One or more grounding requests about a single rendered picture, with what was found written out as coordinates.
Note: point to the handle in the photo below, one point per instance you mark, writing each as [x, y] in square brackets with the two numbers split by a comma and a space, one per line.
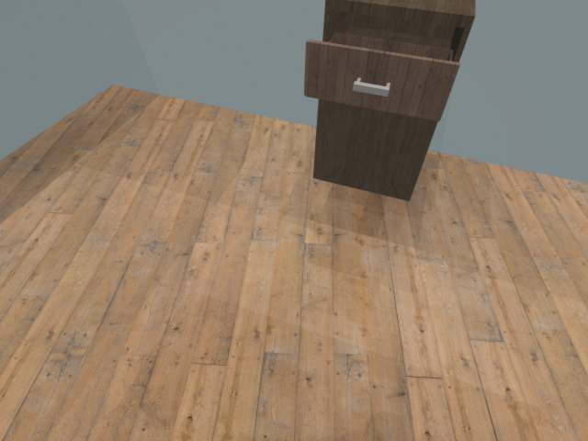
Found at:
[370, 88]

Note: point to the cabinet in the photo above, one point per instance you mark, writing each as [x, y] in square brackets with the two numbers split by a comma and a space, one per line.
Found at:
[369, 149]

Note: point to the drawer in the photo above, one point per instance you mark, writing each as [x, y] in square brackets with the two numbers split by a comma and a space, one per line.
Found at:
[421, 77]

